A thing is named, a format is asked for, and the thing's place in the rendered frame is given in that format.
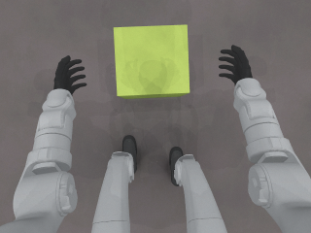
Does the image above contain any robot left foot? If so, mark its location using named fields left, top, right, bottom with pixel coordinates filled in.
left=122, top=135, right=137, bottom=173

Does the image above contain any left robot forearm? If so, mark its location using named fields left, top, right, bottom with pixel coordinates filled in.
left=13, top=88, right=77, bottom=217

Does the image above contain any robot left upper arm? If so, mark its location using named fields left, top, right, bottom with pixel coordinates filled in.
left=0, top=171, right=78, bottom=233

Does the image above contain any robot foot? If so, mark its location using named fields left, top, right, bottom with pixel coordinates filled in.
left=169, top=147, right=184, bottom=186
left=122, top=135, right=137, bottom=173

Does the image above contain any right robot forearm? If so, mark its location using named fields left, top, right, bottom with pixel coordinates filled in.
left=233, top=78, right=311, bottom=182

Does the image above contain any robot right upper arm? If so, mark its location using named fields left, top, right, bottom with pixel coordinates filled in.
left=248, top=162, right=311, bottom=233

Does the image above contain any robot right foot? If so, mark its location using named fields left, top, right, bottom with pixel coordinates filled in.
left=169, top=147, right=184, bottom=186

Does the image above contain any carton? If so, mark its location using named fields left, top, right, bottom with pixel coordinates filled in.
left=113, top=24, right=190, bottom=99

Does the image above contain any robot left hand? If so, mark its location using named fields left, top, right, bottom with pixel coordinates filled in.
left=53, top=55, right=86, bottom=96

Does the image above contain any robot right hand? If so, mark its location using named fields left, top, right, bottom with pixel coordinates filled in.
left=219, top=45, right=253, bottom=85

